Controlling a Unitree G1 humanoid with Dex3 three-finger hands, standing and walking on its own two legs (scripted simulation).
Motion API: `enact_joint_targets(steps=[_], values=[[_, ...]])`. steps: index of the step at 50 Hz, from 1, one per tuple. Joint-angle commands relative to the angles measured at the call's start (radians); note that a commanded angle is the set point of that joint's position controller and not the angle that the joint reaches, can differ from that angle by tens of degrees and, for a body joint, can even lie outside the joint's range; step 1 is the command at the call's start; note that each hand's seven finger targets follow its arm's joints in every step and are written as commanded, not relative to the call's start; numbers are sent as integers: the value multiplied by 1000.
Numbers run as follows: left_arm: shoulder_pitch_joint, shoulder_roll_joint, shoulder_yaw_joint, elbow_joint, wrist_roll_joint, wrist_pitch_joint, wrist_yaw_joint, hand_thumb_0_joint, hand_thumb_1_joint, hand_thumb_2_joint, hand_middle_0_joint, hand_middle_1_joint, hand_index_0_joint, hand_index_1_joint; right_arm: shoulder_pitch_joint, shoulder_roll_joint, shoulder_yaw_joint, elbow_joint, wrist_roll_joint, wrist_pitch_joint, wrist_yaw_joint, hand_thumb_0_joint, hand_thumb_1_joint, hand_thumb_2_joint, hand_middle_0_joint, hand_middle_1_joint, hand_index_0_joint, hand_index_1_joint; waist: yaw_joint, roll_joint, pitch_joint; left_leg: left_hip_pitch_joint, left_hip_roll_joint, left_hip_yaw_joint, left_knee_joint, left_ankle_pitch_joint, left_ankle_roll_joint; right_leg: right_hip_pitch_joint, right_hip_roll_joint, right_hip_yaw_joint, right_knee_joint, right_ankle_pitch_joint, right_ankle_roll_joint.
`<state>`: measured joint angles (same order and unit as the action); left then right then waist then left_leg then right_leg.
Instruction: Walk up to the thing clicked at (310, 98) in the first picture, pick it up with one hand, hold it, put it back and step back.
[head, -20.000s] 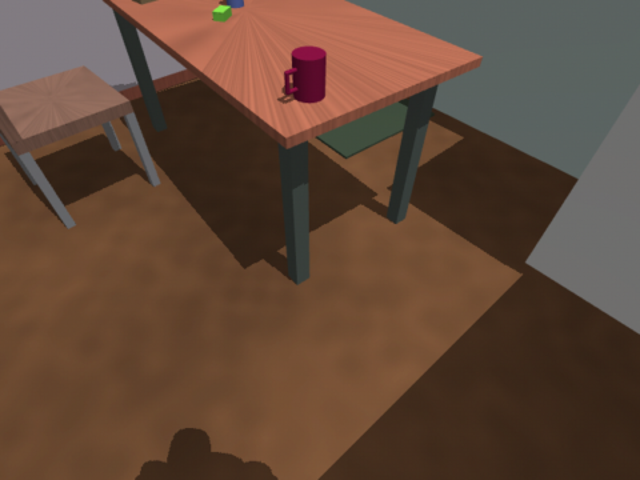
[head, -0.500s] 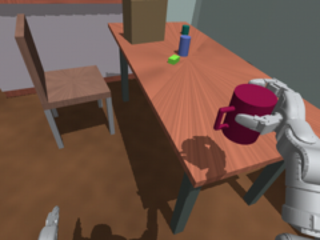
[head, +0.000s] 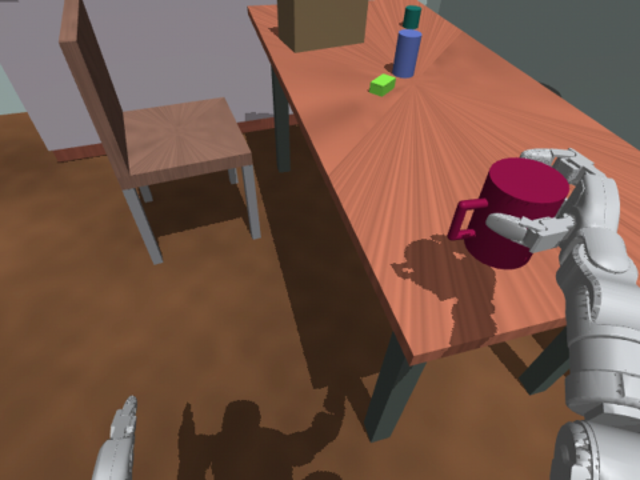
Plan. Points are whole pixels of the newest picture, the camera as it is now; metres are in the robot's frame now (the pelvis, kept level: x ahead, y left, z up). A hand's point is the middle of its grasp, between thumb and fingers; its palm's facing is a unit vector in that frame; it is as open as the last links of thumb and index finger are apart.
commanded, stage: crouch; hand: right
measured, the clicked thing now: (498, 216) +0.41 -0.19 +0.16
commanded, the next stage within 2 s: lower in 0.48 s
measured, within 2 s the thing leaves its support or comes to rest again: rests again in 1.26 s
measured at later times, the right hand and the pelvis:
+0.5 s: hand (520, 209) +0.45 -0.23 +0.14, palm faces +0.25 +0.97 -0.01, open 11.7 cm; pelvis +0.01 +0.00 +0.00, yaw +1 degrees
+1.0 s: hand (503, 236) +0.46 -0.24 +0.08, palm faces +0.23 +0.97 +0.01, open 11.7 cm; pelvis +0.00 -0.01 -0.01, yaw +1 degrees
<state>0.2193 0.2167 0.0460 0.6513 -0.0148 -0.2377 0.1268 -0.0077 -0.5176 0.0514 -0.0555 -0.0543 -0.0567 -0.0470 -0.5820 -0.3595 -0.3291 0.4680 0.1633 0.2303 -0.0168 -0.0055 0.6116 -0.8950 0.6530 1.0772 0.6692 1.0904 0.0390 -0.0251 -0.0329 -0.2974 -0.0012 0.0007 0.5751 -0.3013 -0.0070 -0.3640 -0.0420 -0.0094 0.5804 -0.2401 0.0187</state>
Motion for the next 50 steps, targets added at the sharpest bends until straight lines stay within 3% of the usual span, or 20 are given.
enact_joint_targets(steps=[1,4,5,8,9,11,13,14,16,23,28,31,35,39,41,44,45,47,49,50], values=[[-92,136,49,-177,2,-60,-7,0,-525,38,-52,-47,-55,-43,-538,-215,-22,-149,7,-136,39,0,141,-1226,1130,1346,1197,1346,21,-46,-324,-60,-16,28,-85,185,3,227,18,1,-73,117,-26],[-26,169,82,-147,2,-52,-14,0,-534,43,-54,-45,-55,-44,-568,-269,-53,-146,10,-175,49,0,123,-1217,1130,1335,1194,1335,22,-37,-372,-40,-15,26,-74,259,2,247,22,2,-54,201,-28],[-43,143,61,-165,-2,-52,-20,0,-533,44,-53,-46,-53,-44,-559,-273,-61,-130,11,-188,52,0,110,-1214,1137,1336,1199,1336,14,-37,-385,-22,-9,23,-69,296,-3,246,29,-4,-42,231,-33],[-80,177,93,-237,-3,-49,-19,0,-531,44,-53,-47,-55,-44,-647,-315,-85,-212,17,-241,46,0,57,-1231,1165,1352,1223,1352,22,-35,-469,-4,-15,26,-58,339,-3,290,25,0,-25,298,-33],[-71,167,78,-228,-2,-44,-19,0,-535,48,-52,-47,-53,-45,-629,-332,-101,-211,15,-253,38,0,33,-1229,1170,1350,1226,1350,2,-28,-449,-2,-19,32,-53,335,-1,281,22,4,-26,309,-31],[-61,90,18,-201,-7,-31,-29,0,-532,48,-51,-47,-52,-45,-613,-317,-88,-191,10,-279,32,0,42,-1249,1184,1372,1242,1372,-3,-75,-408,-13,-19,28,-56,311,4,259,23,0,-24,292,-28],[-69,112,40,-187,-4,-18,-28,0,-537,53,-49,-45,-48,-46,-582,-301,-81,-130,7,-298,32,0,46,-1255,1191,1381,1249,1381,0,-57,-399,-8,-16,23,-58,304,2,223,26,-5,-27,260,-33],[-75,134,58,-200,-5,-12,-26,0,-536,52,-50,-45,-49,-45,-602,-357,-114,-158,6,-308,28,0,25,-1255,1193,1379,1249,1380,3,-57,-422,0,-12,15,-57,321,0,229,30,-9,-19,261,-35],[-99,179,90,-248,-1,-6,-23,0,-534,50,-51,-45,-51,-44,-649,-367,-105,-179,-1,-319,24,0,37,-1273,1198,1396,1258,1396,18,-89,-457,-10,-17,16,-50,325,4,264,24,-7,-16,281,-29],[-67,110,32,-194,-9,24,-40,0,-549,55,-52,-41,-47,-46,-608,-307,-66,-56,4,-348,62,0,53,-1287,1201,1409,1264,1409,26,-99,-407,-57,-21,19,-53,321,7,238,17,-3,-14,296,-28],[-75,210,109,-224,-11,29,-25,0,-558,57,-53,-38,-45,-46,-636,-357,-96,21,11,-371,89,0,55,-1277,1192,1397,1255,1397,60,-23,-450,-56,-18,14,-46,347,-4,247,22,-4,-3,273,-43],[-45,137,51,-228,-15,35,-34,0,-558,61,-52,-39,-42,-49,-661,-360,-96,10,14,-399,93,0,69,-1287,1186,1405,1254,1405,42,-63,-423,-66,-21,20,-47,304,3,235,19,-2,-6,247,-36],[-50,95,10,-195,-13,41,-48,0,-548,52,-52,-39,-45,-45,-534,-292,-81,197,18,-418,111,0,71,-1254,1161,1372,1226,1372,38,-20,-346,-97,-18,12,-44,263,-1,138,26,-11,-6,180,-40],[-50,183,81,-222,-1,50,-43,0,-541,47,-50,-39,-46,-42,-642,-418,-135,106,-1,-462,94,0,87,-1270,1173,1392,1241,1392,41,-76,-417,-98,-18,5,-25,267,4,147,24,-9,20,191,-33],[-63,167,71,-239,0,47,-47,0,-542,51,-49,-40,-45,-43,-631,-379,-115,126,-2,-482,90,0,108,-1267,1168,1390,1236,1390,47,-89,-451,-104,-23,7,-5,281,5,162,19,-5,37,226,-31],[-130,161,46,-379,-3,35,-38,0,-551,61,-48,-41,-42,-47,-708,-405,-122,27,0,-527,85,0,98,-1247,1159,1370,1226,1370,53,-38,-571,-51,-26,9,8,330,0,193,19,-3,68,267,-37],[-60,169,61,-318,0,43,-33,0,-558,67,-49,-40,-40,-48,-673,-403,-123,90,-6,-526,81,0,102,-1238,1149,1359,1215,1359,66,-40,-555,-66,-24,5,17,350,-3,177,21,-5,81,278,-39],[-7,106,9,-246,2,49,-47,0,-560,73,-48,-42,-38,-52,-520,-260,-54,268,3,-513,102,0,88,-1256,1169,1379,1235,1379,67,-73,-431,-150,-33,16,9,268,4,144,17,1,63,234,-35],[-72,199,82,-319,5,41,-36,0,-560,69,-50,-37,-39,-48,-694,-446,-134,64,-7,-558,92,0,66,-1280,1190,1402,1256,1402,62,-162,-587,-145,-28,5,15,273,8,205,13,3,78,255,-30],[-50,170,58,-291,11,43,-36,0,-562,71,-48,-37,-37,-48,-707,-470,-142,80,-21,-561,85,0,42,-1274,1199,1400,1262,1400,56,-178,-573,-150,-27,4,17,271,9,198,15,1,84,244,-28]])
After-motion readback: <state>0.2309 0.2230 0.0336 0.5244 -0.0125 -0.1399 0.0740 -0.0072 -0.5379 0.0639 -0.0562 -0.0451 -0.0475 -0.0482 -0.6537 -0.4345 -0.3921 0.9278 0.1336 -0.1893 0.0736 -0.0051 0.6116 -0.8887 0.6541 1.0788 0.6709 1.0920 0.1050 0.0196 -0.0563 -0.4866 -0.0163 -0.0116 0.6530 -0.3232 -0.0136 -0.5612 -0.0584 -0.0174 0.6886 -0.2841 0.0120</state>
